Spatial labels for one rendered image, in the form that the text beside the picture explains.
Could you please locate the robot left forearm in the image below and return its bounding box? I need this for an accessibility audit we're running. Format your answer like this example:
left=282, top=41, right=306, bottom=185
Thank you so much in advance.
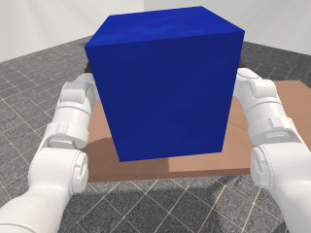
left=27, top=73, right=100, bottom=187

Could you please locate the right robot hand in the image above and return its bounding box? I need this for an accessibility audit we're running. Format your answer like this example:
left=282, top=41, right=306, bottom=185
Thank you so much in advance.
left=238, top=55, right=246, bottom=69

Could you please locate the robot right forearm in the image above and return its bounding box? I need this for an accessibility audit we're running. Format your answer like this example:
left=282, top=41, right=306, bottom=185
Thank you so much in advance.
left=232, top=68, right=311, bottom=155

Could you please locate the robot right upper arm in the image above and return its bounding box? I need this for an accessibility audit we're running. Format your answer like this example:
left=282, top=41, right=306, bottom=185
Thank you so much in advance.
left=250, top=142, right=311, bottom=233

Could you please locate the table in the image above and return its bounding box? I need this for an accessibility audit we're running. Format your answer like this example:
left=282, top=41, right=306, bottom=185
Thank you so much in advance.
left=77, top=80, right=311, bottom=183

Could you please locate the carton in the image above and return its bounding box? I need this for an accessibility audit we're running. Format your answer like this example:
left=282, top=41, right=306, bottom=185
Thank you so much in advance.
left=85, top=6, right=245, bottom=162

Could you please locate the robot left upper arm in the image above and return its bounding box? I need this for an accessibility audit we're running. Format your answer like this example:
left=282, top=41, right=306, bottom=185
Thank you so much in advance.
left=0, top=148, right=88, bottom=233

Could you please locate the left robot hand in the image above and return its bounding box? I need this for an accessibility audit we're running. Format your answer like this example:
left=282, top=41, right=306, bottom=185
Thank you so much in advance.
left=85, top=62, right=92, bottom=74

